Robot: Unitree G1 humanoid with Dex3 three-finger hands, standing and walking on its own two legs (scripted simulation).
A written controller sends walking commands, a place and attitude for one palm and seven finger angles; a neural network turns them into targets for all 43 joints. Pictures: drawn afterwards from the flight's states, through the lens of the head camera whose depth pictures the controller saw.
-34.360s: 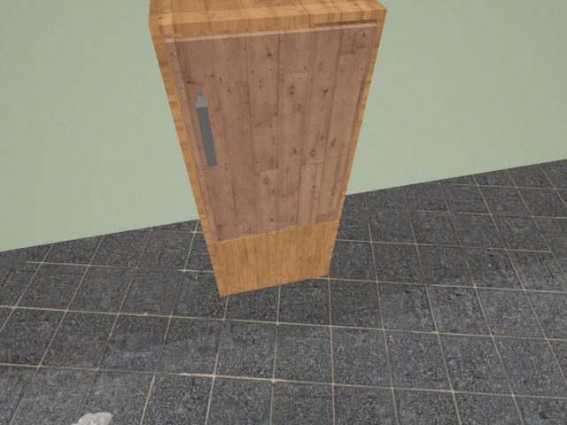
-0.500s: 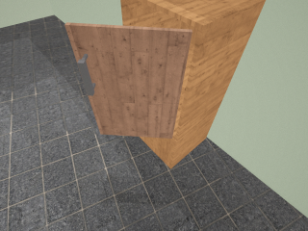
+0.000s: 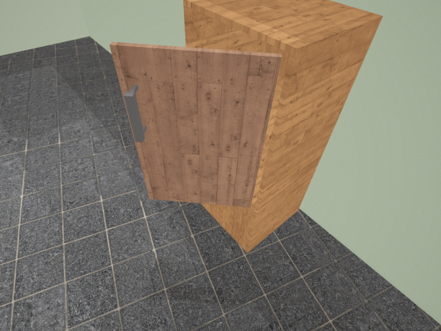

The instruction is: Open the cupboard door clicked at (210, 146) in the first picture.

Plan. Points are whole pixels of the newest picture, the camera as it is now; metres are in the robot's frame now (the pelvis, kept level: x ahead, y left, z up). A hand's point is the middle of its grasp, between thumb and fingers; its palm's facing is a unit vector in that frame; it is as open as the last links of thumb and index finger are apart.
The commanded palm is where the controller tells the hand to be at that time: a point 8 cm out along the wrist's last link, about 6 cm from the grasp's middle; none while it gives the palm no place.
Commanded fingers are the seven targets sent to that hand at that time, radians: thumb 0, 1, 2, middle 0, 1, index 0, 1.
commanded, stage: look again from close up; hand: left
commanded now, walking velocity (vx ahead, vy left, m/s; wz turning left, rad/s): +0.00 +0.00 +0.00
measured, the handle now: (137, 114) +0.62 +0.27 +0.05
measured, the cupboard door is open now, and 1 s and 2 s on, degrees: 46 46 46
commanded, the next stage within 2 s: shuffle to correct the standing spot in 0.28 s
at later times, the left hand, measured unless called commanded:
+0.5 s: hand out of the picture -0.03 +0.24 -0.17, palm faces +0.02 -0.97 -0.24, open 7.4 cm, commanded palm none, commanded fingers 0.00 0.90 0.90 -0.20 -0.30 -0.20 -0.30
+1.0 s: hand out of the picture +0.04 +0.24 -0.16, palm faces -0.02 -0.98 -0.17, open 7.3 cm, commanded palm none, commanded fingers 0.00 0.90 0.90 -0.20 -0.30 -0.20 -0.30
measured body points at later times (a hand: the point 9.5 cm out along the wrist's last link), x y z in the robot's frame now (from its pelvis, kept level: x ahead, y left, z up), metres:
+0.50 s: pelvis -0.04 +0.03 +0.01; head -0.05 +0.05 +0.46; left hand -0.03 +0.29 -0.15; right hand -0.01 -0.22 -0.14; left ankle +0.02 +0.12 -0.73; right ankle -0.03 -0.11 -0.73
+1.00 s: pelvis +0.02 +0.07 +0.01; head +0.02 +0.08 +0.46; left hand +0.04 +0.29 -0.15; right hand -0.05 -0.12 -0.15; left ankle +0.02 +0.13 -0.73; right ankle +0.05 -0.06 -0.70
